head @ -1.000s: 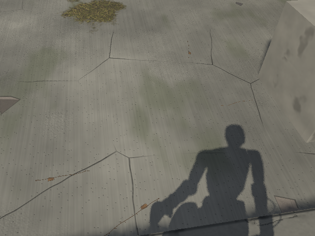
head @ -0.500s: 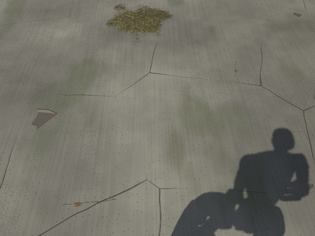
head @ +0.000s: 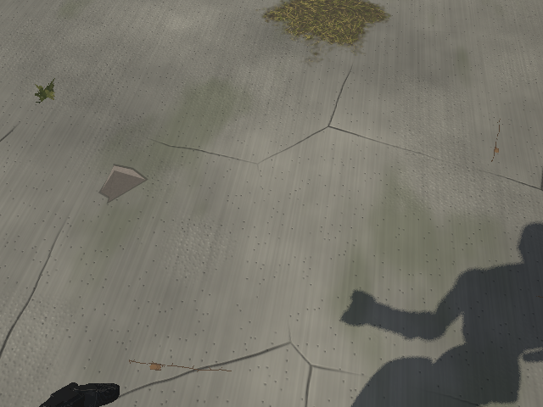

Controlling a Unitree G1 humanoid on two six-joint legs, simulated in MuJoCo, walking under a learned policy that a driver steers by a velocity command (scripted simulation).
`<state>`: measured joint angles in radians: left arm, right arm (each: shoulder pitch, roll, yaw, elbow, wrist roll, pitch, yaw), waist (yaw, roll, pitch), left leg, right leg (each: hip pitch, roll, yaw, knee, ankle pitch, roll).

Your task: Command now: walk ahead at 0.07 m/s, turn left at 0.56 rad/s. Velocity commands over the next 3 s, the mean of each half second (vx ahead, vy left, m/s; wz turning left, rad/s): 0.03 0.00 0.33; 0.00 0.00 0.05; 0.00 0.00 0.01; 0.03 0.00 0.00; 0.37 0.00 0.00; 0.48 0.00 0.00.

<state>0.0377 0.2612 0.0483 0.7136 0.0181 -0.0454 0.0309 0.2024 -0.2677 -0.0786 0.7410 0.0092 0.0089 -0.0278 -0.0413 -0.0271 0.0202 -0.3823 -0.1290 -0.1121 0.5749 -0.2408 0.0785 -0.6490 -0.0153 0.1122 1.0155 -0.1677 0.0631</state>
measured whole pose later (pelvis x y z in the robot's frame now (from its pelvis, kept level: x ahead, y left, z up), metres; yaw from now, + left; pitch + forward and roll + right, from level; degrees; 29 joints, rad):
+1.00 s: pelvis +0.05 -0.12 -0.09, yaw +9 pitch +3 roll +0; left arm 0.33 0.25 0.10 0.78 0.00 0.04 -0.01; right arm 0.27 -0.17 0.00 0.68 -0.04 -0.03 -0.05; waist -0.01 -0.04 -0.05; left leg -0.55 0.00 0.03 1.25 -0.75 0.05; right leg -0.43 0.06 0.17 0.65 -0.42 -0.05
